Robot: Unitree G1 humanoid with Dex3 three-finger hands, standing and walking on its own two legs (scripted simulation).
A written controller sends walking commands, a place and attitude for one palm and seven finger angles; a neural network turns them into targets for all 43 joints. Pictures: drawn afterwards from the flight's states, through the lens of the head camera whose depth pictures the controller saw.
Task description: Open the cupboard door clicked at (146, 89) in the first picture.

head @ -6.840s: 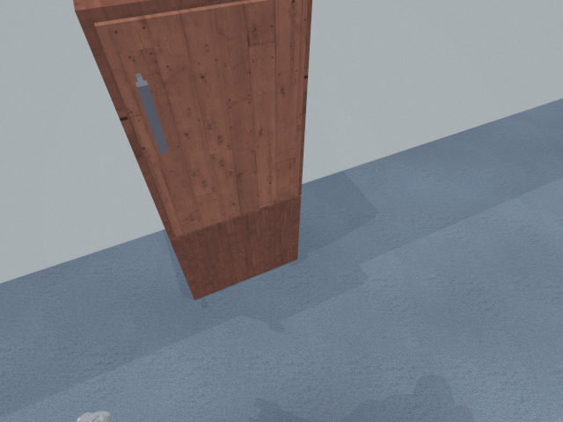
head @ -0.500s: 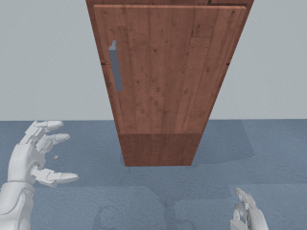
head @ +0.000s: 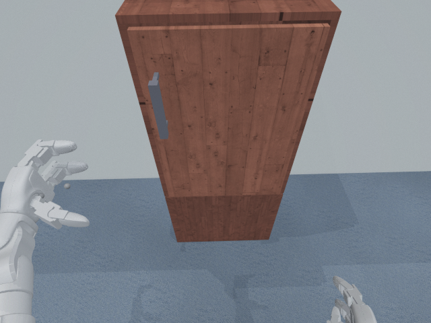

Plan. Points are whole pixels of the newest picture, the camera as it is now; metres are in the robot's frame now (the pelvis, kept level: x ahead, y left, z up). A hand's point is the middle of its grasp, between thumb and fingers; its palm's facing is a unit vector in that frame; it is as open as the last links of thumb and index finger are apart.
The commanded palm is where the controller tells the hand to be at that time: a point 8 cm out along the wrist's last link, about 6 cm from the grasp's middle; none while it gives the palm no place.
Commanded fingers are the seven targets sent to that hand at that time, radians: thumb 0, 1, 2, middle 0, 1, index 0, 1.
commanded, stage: raise the hand with hooked fingers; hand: left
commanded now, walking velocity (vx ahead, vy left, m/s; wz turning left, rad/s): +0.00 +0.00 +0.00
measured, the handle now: (160, 107) +0.56 +0.18 +0.10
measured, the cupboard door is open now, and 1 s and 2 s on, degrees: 0 0 0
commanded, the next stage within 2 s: move the hooked fingers beside the handle in 0.40 s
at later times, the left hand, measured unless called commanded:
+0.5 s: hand (72, 193) +0.29 +0.27 +0.12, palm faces +0.14 -0.99 -0.01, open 14.0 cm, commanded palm +0.26 +0.31 +0.11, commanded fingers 0.00 -0.50 0.30 -0.30 -1.20 -0.30 -1.20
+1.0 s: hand (97, 165) +0.36 +0.26 +0.11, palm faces +0.13 -0.99 -0.01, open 14.0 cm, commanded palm +0.33 +0.30 +0.11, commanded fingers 0.00 -0.50 0.30 -0.30 -1.20 -0.30 -1.20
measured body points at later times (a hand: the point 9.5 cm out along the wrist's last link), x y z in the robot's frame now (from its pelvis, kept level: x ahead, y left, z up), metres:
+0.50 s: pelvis -0.01 -0.01 +0.00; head +0.00 -0.02 +0.45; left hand +0.28 +0.32 +0.12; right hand +0.16 -0.25 -0.08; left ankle -0.01 +0.12 -0.72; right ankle +0.01 -0.12 -0.72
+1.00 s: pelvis -0.01 +0.00 +0.00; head +0.02 -0.01 +0.45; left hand +0.35 +0.31 +0.11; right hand +0.12 -0.25 -0.10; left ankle -0.01 +0.12 -0.72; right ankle +0.01 -0.12 -0.72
